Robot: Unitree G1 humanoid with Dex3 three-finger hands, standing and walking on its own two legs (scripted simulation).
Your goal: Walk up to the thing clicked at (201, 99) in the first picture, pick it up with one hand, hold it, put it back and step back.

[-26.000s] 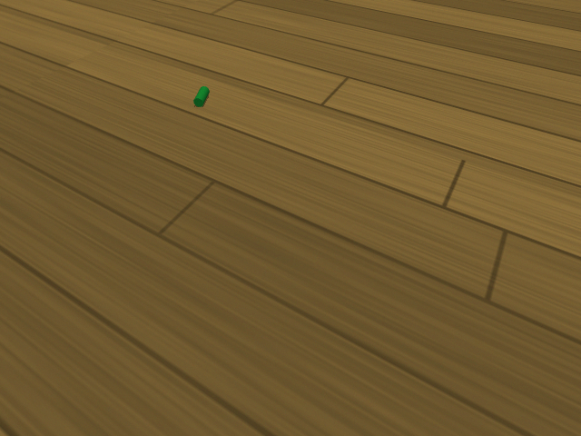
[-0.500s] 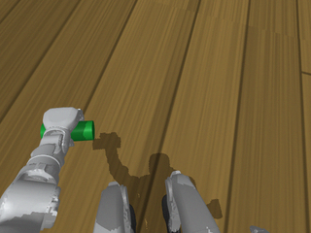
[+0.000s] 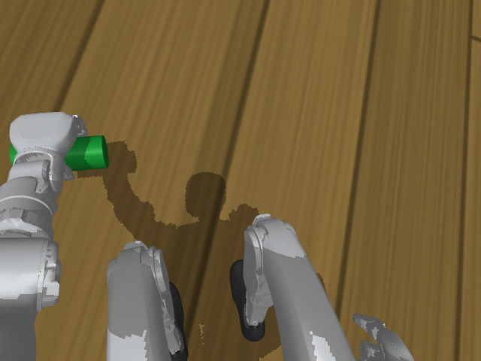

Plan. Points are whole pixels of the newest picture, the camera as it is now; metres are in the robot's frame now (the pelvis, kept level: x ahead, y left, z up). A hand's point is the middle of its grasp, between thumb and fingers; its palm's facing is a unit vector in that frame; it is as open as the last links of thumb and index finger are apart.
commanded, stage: crouch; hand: left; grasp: from above
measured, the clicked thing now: (63, 154) +0.49 +0.24 -0.20
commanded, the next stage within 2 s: lower in 0.74 s
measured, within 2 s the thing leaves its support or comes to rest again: neither
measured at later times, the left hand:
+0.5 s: hand (74, 156) +0.50 +0.23 -0.24, palm faces -0.47 +0.00 -0.88, open 8.7 cm
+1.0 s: hand (78, 158) +0.51 +0.24 -0.28, palm faces -0.50 +0.00 -0.87, open 8.8 cm
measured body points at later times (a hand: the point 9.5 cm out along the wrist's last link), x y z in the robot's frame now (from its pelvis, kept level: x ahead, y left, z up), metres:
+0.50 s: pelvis -0.01 +0.00 -0.06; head +0.26 +0.05 +0.29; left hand +0.52 +0.23 -0.19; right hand +0.00 -0.27 -0.16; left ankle +0.07 +0.10 -0.41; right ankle +0.09 -0.11 -0.41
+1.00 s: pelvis -0.01 +0.00 -0.09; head +0.27 +0.05 +0.26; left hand +0.53 +0.23 -0.23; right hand -0.01 -0.27 -0.18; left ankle +0.07 +0.10 -0.41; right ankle +0.09 -0.11 -0.41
